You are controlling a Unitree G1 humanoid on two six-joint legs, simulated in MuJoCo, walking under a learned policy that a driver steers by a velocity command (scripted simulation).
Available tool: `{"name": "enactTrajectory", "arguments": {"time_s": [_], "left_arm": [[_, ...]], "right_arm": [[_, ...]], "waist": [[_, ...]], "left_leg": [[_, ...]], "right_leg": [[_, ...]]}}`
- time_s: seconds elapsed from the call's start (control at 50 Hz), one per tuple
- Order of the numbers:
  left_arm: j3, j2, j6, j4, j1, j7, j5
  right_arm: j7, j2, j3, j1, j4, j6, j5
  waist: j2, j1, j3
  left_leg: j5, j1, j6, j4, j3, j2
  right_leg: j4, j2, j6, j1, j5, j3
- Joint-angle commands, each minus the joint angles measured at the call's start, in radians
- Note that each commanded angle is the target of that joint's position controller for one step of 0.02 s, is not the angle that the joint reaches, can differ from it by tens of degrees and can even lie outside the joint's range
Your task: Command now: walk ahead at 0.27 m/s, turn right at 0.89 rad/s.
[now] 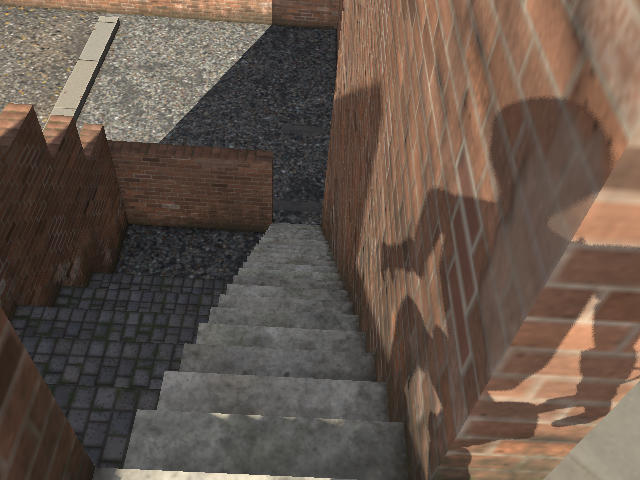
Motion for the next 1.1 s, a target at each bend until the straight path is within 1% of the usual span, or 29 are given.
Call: {"name": "enactTrajectory", "arguments": {"time_s": [0.02, 0.24, 0.26, 0.28, 0.34, 0.36, 0.38, 0.4, 0.42, 0.48, 0.56, 0.62, 0.66, 0.68, 0.74, 0.76, 0.78, 0.8, 0.82, 0.84, 0.86, 0.88, 0.94, 0.96, 1.0, 1.02, 1.04, 1.06, 1.1], "left_arm": [[0.002, 0.081, 0.006, -0.093, -0.072, -0.048, 0.007], [-0.038, -0.003, -0.033, -0.194, -0.253, -0.095, -0.001], [-0.013, 0.084, -0.025, -0.143, -0.098, -0.04, -0.006], [-0.006, 0.106, -0.027, -0.139, -0.108, -0.01, -0.014], [-0.002, 0.081, -0.056, -0.073, 0.103, 0.027, 0.006], [0.01, 0.132, -0.068, -0.036, 0.318, 0.042, 0.026], [0.026, 0.284, -0.057, -0.051, 0.381, 0.074, 0.013], [0.03, 0.277, -0.041, -0.037, 0.342, 0.073, -0.028], [0.013, 0.237, -0.042, -0.047, 0.257, 0.072, -0.018], [-0.016, 0.15, -0.077, -0.051, 0.134, 0.065, -0.023], [-0.023, 0.101, -0.11, -0.009, 0.237, 0.055, -0.031], [-0.028, 0.116, -0.15, -0.016, 0.142, 0.065, -0.014], [-0.018, 0.162, -0.175, 0.012, 0.173, 0.088, 0.008], [-0.006, 0.188, -0.194, 0.016, 0.19, 0.101, 0.004], [-0.001, 0.213, -0.19, -0.05, 0.021, 0.086, -0.054], [0.002, 0.214, -0.163, -0.075, -0.078, 0.081, -0.064], [0.024, 0.238, -0.15, -0.135, -0.289, 0.06, -0.073], [-0.016, 0.061, -0.115, -0.159, -0.349, 0.058, -0.042], [-0.062, -0.066, -0.104, -0.243, -0.206, 0.098, 0.024], [-0.069, -0.068, -0.11, -0.258, -0.058, 0.126, 0.062], [-0.07, -0.068, -0.111, -0.244, -0.007, 0.139, 0.06], [-0.08, -0.085, -0.072, -0.239, 0.02, 0.142, 0.07], [-0.088, -0.009, 0.03, -0.233, -0.114, 0.124, 0.085], [-0.082, 0.025, 0.025, -0.222, -0.093, 0.119, 0.078], [-0.06, 0.08, 0.008, -0.231, -0.223, 0.121, 0.057], [-0.056, 0.075, -0.014, -0.226, -0.248, 0.107, 0.043], [-0.072, 0.052, -0.032, -0.222, -0.273, 0.074, 0.054], [-0.102, -0.029, -0.05, -0.208, -0.302, 0.05, 0.058], [-0.114, -0.061, -0.064, -0.196, -0.278, 0.027, 0.021]], "right_arm": [[0.002, -0.157, -0.032, 0.059, -0.074, -0.026, 0.007], [0.049, -0.152, -0.048, 0.248, -0.002, -0.079, 0.005], [0.078, -0.119, -0.037, 0.124, -0.047, -0.054, 0.002], [0.085, -0.122, -0.038, 0.167, -0.039, -0.047, -0.002], [0.103, -0.112, -0.023, 0.218, -0.006, -0.042, -0.002], [0.099, -0.129, -0.025, 0.136, -0.042, -0.051, -0.009], [0.111, -0.064, -0.015, 0.219, -0.087, -0.049, -0.009], [0.125, -0.146, -0.038, 0.17, -0.056, -0.029, -0.024], [0.14, -0.141, -0.04, 0.125, -0.072, -0.02, -0.018], [0.163, -0.111, -0.033, 0.188, -0.036, -0.008, -0.003], [0.165, -0.053, -0.018, 0.061, -0.063, 0.024, -0.002], [0.203, -0.05, 0.0, -0.137, -0.162, 0.015, 0.031], [0.204, -0.062, -0.002, -0.095, -0.152, 0.019, 0.01], [0.178, -0.12, -0.039, 0.029, -0.105, 0.042, -0.042], [0.147, -0.1, -0.046, 0.205, -0.085, 0.05, 0.017], [0.141, -0.177, -0.08, 0.374, -0.022, 0.043, 0.036], [0.104, -0.259, -0.128, 0.615, 0.002, 0.05, 0.036], [0.097, -0.265, -0.124, 0.484, -0.023, 0.048, 0.056], [0.078, -0.26, -0.079, 0.361, -0.042, 0.038, 0.058], [0.063, -0.25, -0.069, 0.278, -0.087, 0.018, 0.021], [0.053, -0.211, -0.058, 0.192, -0.146, 0.005, -0.004], [0.06, -0.199, -0.05, 0.111, -0.181, -0.013, 0.005], [0.095, -0.19, -0.041, 0.169, -0.137, -0.107, 0.065], [0.091, -0.23, -0.046, 0.244, -0.121, -0.127, 0.034], [0.07, -0.164, -0.027, 0.355, -0.061, -0.147, 0.061], [0.053, -0.142, -0.014, 0.402, -0.05, -0.144, 0.058], [0.027, -0.115, -0.007, 0.434, -0.024, -0.123, 0.071], [0.015, -0.067, 0.013, 0.443, -0.02, -0.083, 0.051], [0.02, -0.089, 0.006, 0.426, -0.027, -0.06, 0.032]], "waist": [[0.203, -0.047, 0.018], [0.141, -0.08, 0.125], [0.306, -0.032, 0.035], [0.33, -0.057, 0.063], [0.027, 0.084, 0.032], [-0.12, 0.201, -0.024], [-0.265, 0.135, -0.086], [-0.084, 0.147, -0.06], [-0.064, 0.106, 0.066], [-0.132, 0.001, 0.081], [-0.072, -0.001, 0.12], [-0.139, -0.048, 0.24], [-0.167, -0.068, 0.229], [-0.102, -0.12, 0.097], [-0.099, -0.267, -0.09], [-0.064, -0.363, -0.138], [0.027, -0.523, -0.175], [0.388, -0.467, 0.101], [0.459, -0.188, 0.164], [0.219, -0.037, 0.044], [0.094, 0.02, -0.004], [0.145, 0.091, -0.058], [0.01, 0.105, -0.031], [0.041, 0.078, -0.099], [-0.046, 0.026, -0.068], [0.018, -0.017, -0.071], [-0.054, -0.027, -0.071], [-0.031, -0.053, -0.094], [0.078, -0.068, -0.078]], "left_leg": [[-0.304, 0.205, 0.124, -0.26, -0.246, 0.275], [-0.141, 0.24, 0.137, -0.277, -0.073, 0.346], [-0.361, 0.082, 0.117, -0.245, 0.096, 0.178], [-0.419, -0.053, 0.14, -0.243, 0.098, 0.173], [-0.006, -0.212, 0.101, 0.146, 0.181, 0.131], [-0.2, -0.418, 0.07, 0.449, 0.155, 0.11], [-0.374, -0.584, 0.003, 0.678, 0.078, 0.034], [-0.264, -0.553, -0.008, 0.757, -0.079, 0.091], [-0.174, -0.583, -0.029, 0.833, -0.12, 0.081], [-0.002, -0.534, -0.049, 0.874, -0.195, 0.074], [0.074, -0.619, -0.066, 0.993, -0.149, 0.067], [0.261, -0.454, -0.012, 0.556, -0.02, 0.084], [0.195, -0.403, 0.028, 0.533, 0.033, 0.08], [0.254, -0.426, 0.056, 0.787, 0.06, 0.066], [0.311, 0.033, 0.143, 0.618, 0.118, 0.017], [0.242, 0.308, 0.148, 0.694, 0.191, -0.068], [0.122, 0.574, 0.24, 0.638, 0.073, -0.006], [0.431, 0.281, 0.327, 0.384, -0.082, 0.014], [0.938, 0.094, 0.263, 0.386, -0.162, 0.021], [0.816, 0.006, 0.261, 0.326, -0.348, 0.079], [0.688, -0.126, 0.279, 0.241, -0.491, 0.119], [0.5, -0.257, 0.314, 0.17, -0.653, 0.163], [0.473, -0.39, 0.246, 0.197, -0.62, 0.091], [0.544, -0.275, 0.231, 0.227, -0.662, 0.112], [0.373, -0.109, 0.153, 0.438, -0.601, 0.025], [0.415, -0.053, 0.151, 0.485, -0.563, 0.001], [0.284, -0.119, 0.134, 0.507, -0.469, -0.059], [0.323, -0.163, 0.124, 0.513, -0.477, -0.062], [0.265, -0.188, 0.129, 0.534, -0.472, -0.087]], "right_leg": [[-0.033, -0.058, 0.006, -0.208, 0.037, -0.069], [-0.354, -0.092, -0.069, -0.132, 0.095, -0.093], [-0.44, -0.061, -0.093, 0.157, -0.071, -0.137], [-0.435, -0.036, -0.101, 0.306, -0.034, -0.186], [-0.59, -0.028, -0.068, 0.651, 0.114, -0.148], [-0.704, -0.248, -0.07, 0.84, -0.051, 0.153], [-0.803, -0.596, -0.18, 0.883, -0.014, 0.655], [-0.839, -0.566, -0.197, 0.733, -0.214, 0.666], [-0.848, -0.529, -0.182, 0.605, -0.203, 0.552], [-0.798, -0.393, -0.082, 0.513, 0.294, 0.163], [-0.774, -0.4, -0.058, 0.477, 0.624, -0.056], [-0.93, -0.298, -0.053, 0.234, 0.502, -0.22], [-0.897, -0.364, -0.063, 0.325, 0.763, -0.246], [-0.708, -0.441, -0.052, 0.493, 1.128, -0.239], [-0.447, -0.35, -0.004, 0.351, 1.188, -0.343], [-0.2, -0.339, -0.047, 0.19, 1.288, -0.325], [0.335, -0.286, -0.052, -0.08, 0.906, -0.254], [0.831, -0.029, -0.041, -0.281, -0.138, -0.256], [0.832, -0.024, -0.059, -0.407, -0.241, -0.143], [0.641, -0.081, -0.038, -0.319, -0.149, -0.051], [0.59, -0.082, -0.014, -0.229, -0.109, -0.042], [0.529, -0.073, 0.016, -0.189, -0.046, -0.008], [0.27, -0.113, 0.031, -0.136, 0.064, -0.001], [0.32, -0.099, 0.016, -0.162, 0.187, 0.002], [0.092, -0.123, -0.016, -0.31, 0.438, 0.106], [0.015, -0.098, -0.018, -0.325, 0.461, 0.09], [-0.182, -0.057, -0.015, -0.215, 0.647, 0.023], [-0.203, -0.032, -0.01, -0.11, 0.754, -0.007], [-0.273, 0.003, -0.004, -0.005, 0.789, -0.027]]}}
Keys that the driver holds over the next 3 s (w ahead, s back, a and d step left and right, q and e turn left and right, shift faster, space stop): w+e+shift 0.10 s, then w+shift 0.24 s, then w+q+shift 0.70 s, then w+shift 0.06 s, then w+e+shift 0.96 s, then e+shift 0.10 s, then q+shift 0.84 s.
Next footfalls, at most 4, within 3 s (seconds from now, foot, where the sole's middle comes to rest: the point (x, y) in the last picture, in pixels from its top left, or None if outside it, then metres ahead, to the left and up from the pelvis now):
0.36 right None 0.12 -0.15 -0.78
0.78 left None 0.44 0.09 -0.78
1.32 right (283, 440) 0.67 0.06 -1.00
1.56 left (175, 413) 0.81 0.37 -1.17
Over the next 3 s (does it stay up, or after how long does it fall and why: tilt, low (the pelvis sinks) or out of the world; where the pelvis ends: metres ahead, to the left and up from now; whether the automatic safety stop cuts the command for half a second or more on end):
stays up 1.98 0.10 -1.52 its command is cut before an obstacle after 0.1 s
